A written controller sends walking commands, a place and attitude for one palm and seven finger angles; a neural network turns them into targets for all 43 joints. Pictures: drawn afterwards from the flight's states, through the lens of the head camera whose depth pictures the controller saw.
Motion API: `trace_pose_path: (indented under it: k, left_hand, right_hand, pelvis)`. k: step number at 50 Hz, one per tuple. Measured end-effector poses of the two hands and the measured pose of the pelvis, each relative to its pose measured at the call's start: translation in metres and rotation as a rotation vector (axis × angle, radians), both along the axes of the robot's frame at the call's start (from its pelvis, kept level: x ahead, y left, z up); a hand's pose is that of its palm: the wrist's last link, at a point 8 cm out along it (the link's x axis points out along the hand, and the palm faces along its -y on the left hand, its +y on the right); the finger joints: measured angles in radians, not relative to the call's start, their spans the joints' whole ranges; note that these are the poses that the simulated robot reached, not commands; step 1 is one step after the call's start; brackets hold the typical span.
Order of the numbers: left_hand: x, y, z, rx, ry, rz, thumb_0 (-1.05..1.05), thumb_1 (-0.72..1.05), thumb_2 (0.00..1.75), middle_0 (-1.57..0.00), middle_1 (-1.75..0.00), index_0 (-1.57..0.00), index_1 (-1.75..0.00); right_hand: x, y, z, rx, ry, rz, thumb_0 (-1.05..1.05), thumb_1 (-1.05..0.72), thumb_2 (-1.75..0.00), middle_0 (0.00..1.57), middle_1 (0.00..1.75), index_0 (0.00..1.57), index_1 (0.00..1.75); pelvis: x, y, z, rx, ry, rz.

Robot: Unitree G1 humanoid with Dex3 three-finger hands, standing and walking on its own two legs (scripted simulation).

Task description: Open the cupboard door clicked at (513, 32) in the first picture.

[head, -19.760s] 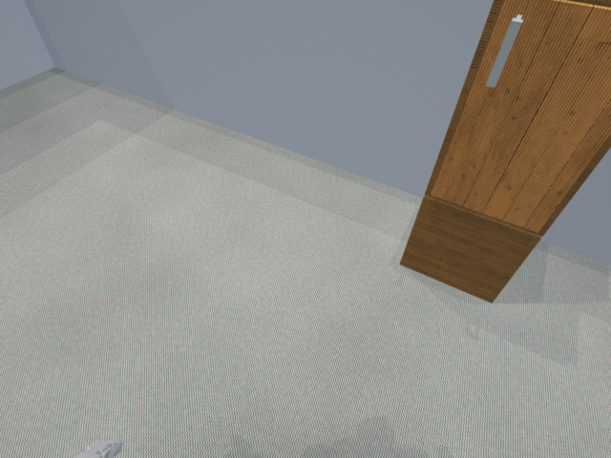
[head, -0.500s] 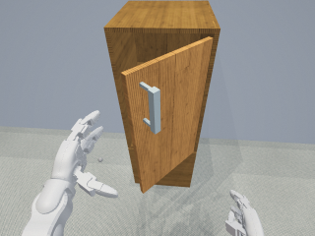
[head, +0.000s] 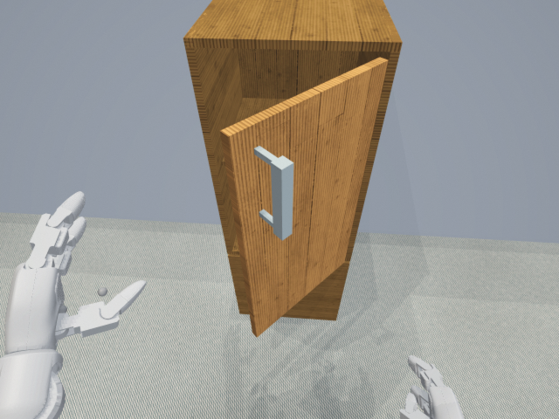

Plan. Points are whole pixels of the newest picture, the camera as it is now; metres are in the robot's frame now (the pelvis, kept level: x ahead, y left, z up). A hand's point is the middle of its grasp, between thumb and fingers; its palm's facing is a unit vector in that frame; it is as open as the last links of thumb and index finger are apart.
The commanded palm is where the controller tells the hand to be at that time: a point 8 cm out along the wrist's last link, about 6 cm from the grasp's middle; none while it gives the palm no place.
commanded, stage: draw the hand back to the body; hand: left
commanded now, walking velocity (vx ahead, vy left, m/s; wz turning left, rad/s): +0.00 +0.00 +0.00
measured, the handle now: (272, 194) +0.39 +0.06 +0.13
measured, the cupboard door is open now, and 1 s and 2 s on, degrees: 47 47 47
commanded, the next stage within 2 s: step back with the hand held close in 0.60 s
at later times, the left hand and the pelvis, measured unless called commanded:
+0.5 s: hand (74, 283) +0.21 +0.27 +0.14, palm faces +0.45 -0.80 -0.40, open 7.5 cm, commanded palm +0.16 +0.30 +0.16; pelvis +0.02 +0.00 +0.00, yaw +0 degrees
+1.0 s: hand (73, 299) +0.20 +0.26 +0.14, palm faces +0.31 -0.79 -0.53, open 7.4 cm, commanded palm +0.13 +0.31 +0.17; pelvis -0.01 +0.01 +0.00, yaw -1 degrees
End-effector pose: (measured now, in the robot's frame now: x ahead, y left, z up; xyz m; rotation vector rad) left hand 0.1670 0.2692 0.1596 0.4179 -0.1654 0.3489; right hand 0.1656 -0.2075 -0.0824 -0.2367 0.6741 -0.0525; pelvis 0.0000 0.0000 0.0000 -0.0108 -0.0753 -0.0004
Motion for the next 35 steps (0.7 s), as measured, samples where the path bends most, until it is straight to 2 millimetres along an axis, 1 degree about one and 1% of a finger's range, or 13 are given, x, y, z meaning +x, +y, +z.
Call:
trace_pose_path:
  k: [5,12,15,19,23,35]
  left_hand:
    - [0.000,0.013,0.005,0.029,-0.009,0.027,0.00,0.38,0.68,-0.19,-0.30,-0.19,-0.30]
    - [-0.002,0.035,0.006,0.051,0.007,0.102,0.01,0.62,0.79,-0.20,-0.30,-0.20,-0.30]
    - [-0.004,0.041,0.007,0.053,0.007,0.130,0.01,0.72,0.83,-0.21,-0.30,-0.21,-0.30]
    - [-0.003,0.038,0.005,0.032,0.006,0.135,0.01,0.81,0.86,-0.21,-0.30,-0.21,-0.30]
    - [0.001,0.033,0.002,0.020,0.015,0.120,0.01,0.85,0.88,-0.21,-0.30,-0.21,-0.30]
    - [0.002,0.030,0.007,0.041,0.015,0.114,0.01,0.88,0.90,-0.21,-0.30,-0.21,-0.30]
  right_hand:
    - [0.007,-0.002,0.003,-0.004,-0.007,-0.015,0.01,-0.90,-0.90,0.21,0.30,0.20,0.30]
    - [0.018,-0.005,0.007,-0.015,-0.014,-0.020,0.01,-0.90,-0.90,0.21,0.30,0.20,0.30]
    - [0.022,-0.005,0.008,-0.020,-0.017,-0.013,0.01,-0.90,-0.90,0.21,0.30,0.20,0.30]
    - [0.027,-0.005,0.008,-0.022,-0.017,-0.001,0.01,-0.90,-0.90,0.21,0.30,0.20,0.30]
    - [0.029,-0.004,0.008,-0.021,-0.016,0.000,0.01,-0.90,-0.90,0.21,0.30,0.20,0.30]
    - [0.026,-0.006,0.005,-0.004,-0.010,-0.010,0.01,-0.90,-0.90,0.21,0.30,0.20,0.30]
  pelvis:
    - [0.005,0.003,0.001,0.000,0.000,-0.005]
    - [0.010,0.003,0.001,-0.002,0.006,-0.007]
    - [0.012,0.003,0.001,-0.003,0.008,-0.005]
    - [0.013,0.003,0.001,-0.003,0.011,0.001]
    - [0.015,0.002,0.002,-0.002,0.013,0.001]
    - [0.015,-0.001,0.002,-0.004,0.011,-0.002]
